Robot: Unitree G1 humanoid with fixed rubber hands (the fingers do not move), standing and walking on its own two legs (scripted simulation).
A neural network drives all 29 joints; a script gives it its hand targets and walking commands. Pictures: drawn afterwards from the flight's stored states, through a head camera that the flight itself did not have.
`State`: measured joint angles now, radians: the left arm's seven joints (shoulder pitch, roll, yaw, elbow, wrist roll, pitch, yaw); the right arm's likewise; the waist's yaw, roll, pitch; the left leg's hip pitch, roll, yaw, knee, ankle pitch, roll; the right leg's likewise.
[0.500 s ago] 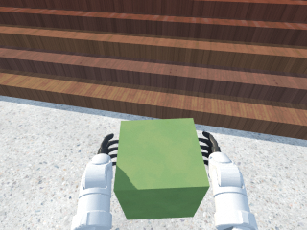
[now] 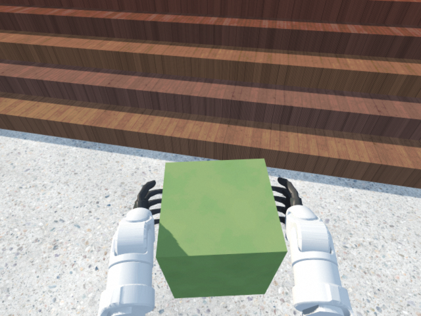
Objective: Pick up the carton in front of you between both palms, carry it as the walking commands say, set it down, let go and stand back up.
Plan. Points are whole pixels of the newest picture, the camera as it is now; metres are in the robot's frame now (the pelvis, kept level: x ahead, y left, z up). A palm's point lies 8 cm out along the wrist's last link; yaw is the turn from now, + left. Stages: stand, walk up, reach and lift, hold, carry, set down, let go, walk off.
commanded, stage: hold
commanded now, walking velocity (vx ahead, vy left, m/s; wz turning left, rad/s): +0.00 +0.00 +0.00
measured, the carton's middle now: (217, 231) +0.30 +0.00 -0.02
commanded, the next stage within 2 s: carry in 0.12 s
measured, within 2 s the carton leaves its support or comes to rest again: neither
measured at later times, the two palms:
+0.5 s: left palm (155, 176) +0.37 +0.13 +0.08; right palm (295, 175) +0.37 -0.17 +0.08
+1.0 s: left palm (181, 111) +0.60 +0.09 +0.10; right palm (287, 106) +0.62 -0.21 +0.10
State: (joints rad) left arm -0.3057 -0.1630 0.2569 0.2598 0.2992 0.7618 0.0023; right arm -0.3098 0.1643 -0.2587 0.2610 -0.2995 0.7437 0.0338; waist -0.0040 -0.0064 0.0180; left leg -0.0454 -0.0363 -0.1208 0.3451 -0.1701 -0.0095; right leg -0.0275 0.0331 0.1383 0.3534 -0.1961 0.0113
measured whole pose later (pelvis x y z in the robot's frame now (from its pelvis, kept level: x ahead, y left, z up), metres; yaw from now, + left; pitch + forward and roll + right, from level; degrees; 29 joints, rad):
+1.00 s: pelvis +0.36 -0.07 +0.00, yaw +0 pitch +5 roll +1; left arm -0.07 -0.13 0.08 -0.48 0.06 1.24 0.13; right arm -0.09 0.13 -0.07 -0.48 -0.06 1.24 -0.12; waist 0.05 -0.01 -0.13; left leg -0.56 0.09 0.10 0.97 -0.27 0.00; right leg -0.19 -0.01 -0.23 0.34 -0.25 -0.07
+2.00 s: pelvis +1.00 -0.11 -0.01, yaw -2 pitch +5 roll +1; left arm -0.66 -0.05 0.25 -0.15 -0.01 1.22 0.19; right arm -0.67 0.05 -0.26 -0.18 -0.01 1.23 -0.17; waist 0.04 0.01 0.03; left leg -0.65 0.06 0.05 1.10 -0.31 0.06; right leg -0.34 0.00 -0.20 0.46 -0.22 -0.10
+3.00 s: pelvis +1.64 -0.11 +0.18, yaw -2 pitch +4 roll +4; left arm -0.80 0.00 0.32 -0.01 -0.03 1.27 0.17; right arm -0.75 0.07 -0.27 -0.11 -0.07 1.31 -0.19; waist 0.00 0.01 -0.07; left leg -0.97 0.03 0.22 1.21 -0.32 0.15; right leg 0.03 -0.08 -0.11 0.27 -0.19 -0.07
